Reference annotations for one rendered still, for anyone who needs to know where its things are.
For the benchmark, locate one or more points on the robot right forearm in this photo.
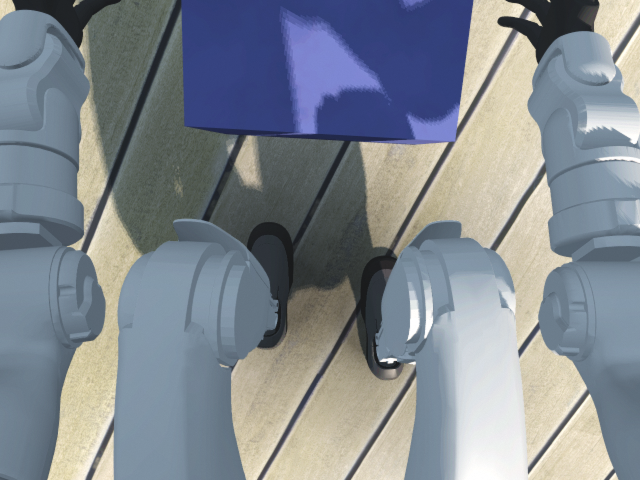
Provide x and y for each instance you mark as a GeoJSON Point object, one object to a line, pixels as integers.
{"type": "Point", "coordinates": [590, 140]}

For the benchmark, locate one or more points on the robot right foot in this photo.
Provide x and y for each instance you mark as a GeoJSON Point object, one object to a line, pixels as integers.
{"type": "Point", "coordinates": [374, 279]}

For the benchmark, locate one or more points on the robot right hand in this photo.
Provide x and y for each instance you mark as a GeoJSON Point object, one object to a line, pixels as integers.
{"type": "Point", "coordinates": [558, 17]}

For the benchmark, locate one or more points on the robot left upper arm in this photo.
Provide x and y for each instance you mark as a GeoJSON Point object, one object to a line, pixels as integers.
{"type": "Point", "coordinates": [50, 303]}

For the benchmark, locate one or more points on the robot left hand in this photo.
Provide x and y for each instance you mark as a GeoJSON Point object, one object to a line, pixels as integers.
{"type": "Point", "coordinates": [73, 19]}

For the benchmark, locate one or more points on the robot left forearm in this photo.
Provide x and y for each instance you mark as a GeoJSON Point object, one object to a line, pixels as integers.
{"type": "Point", "coordinates": [42, 90]}

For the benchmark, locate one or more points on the robot right upper arm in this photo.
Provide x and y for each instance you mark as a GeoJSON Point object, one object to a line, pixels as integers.
{"type": "Point", "coordinates": [590, 313]}

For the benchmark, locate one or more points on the left robot thigh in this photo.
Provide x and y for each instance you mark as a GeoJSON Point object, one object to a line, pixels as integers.
{"type": "Point", "coordinates": [197, 307]}

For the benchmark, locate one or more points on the carton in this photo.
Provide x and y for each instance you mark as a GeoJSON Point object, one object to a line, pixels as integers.
{"type": "Point", "coordinates": [381, 71]}

